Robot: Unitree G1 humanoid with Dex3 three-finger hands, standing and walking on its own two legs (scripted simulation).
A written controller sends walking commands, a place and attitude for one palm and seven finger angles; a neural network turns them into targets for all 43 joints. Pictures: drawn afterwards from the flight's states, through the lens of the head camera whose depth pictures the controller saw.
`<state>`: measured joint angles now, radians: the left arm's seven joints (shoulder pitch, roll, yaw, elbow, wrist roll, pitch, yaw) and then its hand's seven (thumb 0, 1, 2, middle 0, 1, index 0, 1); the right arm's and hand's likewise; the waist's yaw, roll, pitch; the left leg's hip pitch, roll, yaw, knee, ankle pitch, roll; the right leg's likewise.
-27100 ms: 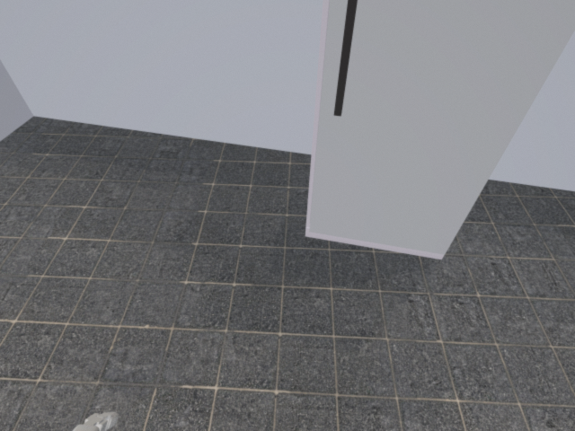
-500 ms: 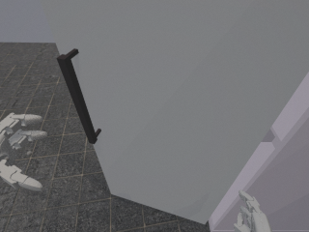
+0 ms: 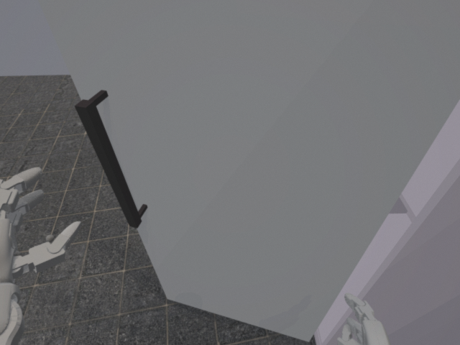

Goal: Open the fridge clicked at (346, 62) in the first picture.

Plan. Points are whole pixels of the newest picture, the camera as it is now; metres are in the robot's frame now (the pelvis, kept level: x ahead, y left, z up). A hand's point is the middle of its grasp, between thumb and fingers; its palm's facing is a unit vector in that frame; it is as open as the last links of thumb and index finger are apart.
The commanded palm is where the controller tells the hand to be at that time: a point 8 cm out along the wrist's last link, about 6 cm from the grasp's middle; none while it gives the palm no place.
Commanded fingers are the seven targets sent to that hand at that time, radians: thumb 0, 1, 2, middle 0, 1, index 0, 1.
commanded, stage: draw the hand back to the body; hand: left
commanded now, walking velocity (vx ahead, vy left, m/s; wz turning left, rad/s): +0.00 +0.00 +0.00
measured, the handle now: (120, 169) +0.40 +0.28 +0.10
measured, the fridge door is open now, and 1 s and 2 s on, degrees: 73 73 73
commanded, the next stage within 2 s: step back with the hand held close in 0.52 s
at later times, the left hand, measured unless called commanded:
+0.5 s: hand (55, 245) +0.19 +0.26 +0.16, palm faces +0.48 -0.79 -0.38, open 7.5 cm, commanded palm +0.14 +0.29 +0.18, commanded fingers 0.00 0.90 0.90 -0.20 -0.30 -0.20 -0.30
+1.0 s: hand (34, 261) +0.17 +0.28 +0.15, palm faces +0.36 -0.79 -0.49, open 7.4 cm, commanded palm +0.11 +0.32 +0.18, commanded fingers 0.00 0.90 0.90 -0.20 -0.30 -0.20 -0.30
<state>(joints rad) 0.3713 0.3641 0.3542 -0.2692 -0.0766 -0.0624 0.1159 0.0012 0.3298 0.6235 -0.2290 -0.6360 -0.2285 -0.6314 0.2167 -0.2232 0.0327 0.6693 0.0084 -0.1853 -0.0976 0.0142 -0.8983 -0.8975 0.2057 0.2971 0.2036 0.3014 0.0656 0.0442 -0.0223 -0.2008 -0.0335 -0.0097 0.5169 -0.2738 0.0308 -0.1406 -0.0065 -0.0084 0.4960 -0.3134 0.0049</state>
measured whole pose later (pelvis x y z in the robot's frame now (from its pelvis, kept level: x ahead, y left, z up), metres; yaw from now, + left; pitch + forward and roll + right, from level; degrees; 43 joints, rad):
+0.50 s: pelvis +0.00 -0.01 +0.00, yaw +0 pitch -3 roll +0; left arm 0.44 0.36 0.34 -0.37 -0.07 -0.06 0.12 0.02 0.88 0.89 -0.21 -0.31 -0.21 -0.31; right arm 0.21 -0.21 0.03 0.65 0.00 -0.16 -0.11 0.01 -0.90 -0.90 0.20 0.30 0.20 0.30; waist 0.08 0.05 -0.02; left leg -0.18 -0.02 -0.03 0.51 -0.28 0.02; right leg -0.11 0.01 -0.02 0.47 -0.31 -0.01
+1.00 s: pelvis -0.03 +0.02 +0.00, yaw +0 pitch +0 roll -1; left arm 0.57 0.45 0.41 -0.54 -0.05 -0.17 0.12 0.02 0.88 0.89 -0.22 -0.31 -0.22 -0.30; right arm 0.19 -0.21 0.01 0.56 0.01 -0.05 -0.10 0.01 -0.90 -0.90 0.20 0.30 0.20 0.30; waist 0.02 -0.02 0.06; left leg -0.31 -0.04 0.00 0.53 -0.22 0.06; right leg -0.25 -0.02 0.00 0.50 -0.25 0.03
